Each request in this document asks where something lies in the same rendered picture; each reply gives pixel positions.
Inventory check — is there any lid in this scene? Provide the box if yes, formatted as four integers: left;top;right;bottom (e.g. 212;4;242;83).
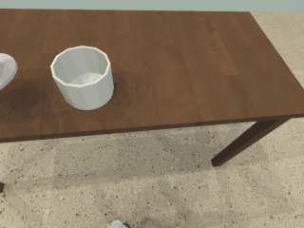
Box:
0;53;18;90

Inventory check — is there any pot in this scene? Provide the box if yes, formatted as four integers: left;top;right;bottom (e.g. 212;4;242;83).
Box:
50;46;114;110

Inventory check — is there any table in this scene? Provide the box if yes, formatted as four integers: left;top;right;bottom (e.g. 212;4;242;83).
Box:
0;9;304;193

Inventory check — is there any robot left shin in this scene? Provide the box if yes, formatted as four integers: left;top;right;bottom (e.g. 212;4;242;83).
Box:
111;220;124;226

